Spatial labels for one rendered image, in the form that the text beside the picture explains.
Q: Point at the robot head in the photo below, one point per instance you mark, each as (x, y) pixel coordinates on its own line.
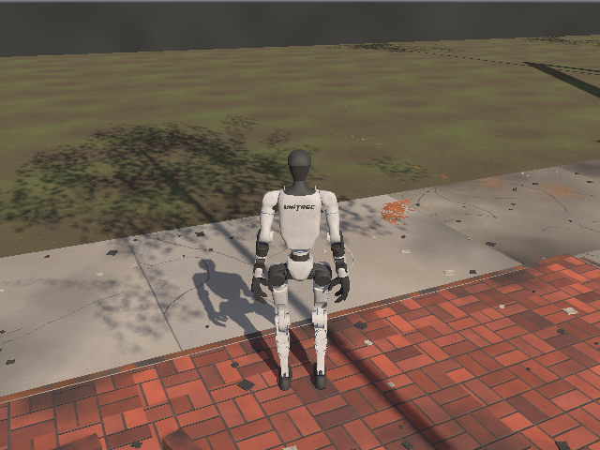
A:
(299, 162)

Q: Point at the robot left shin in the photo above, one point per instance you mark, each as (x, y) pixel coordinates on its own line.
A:
(283, 348)

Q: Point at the right robot forearm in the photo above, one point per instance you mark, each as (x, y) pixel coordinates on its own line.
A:
(339, 257)

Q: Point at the robot left upper arm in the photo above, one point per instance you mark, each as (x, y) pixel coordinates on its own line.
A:
(269, 200)

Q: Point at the right robot hand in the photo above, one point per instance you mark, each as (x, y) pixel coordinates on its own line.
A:
(345, 287)

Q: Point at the left robot forearm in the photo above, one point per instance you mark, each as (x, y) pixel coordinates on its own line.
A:
(260, 257)

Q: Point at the robot right upper arm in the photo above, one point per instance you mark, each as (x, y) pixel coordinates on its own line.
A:
(329, 199)

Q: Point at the left robot hand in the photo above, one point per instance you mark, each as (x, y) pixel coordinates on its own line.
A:
(256, 289)

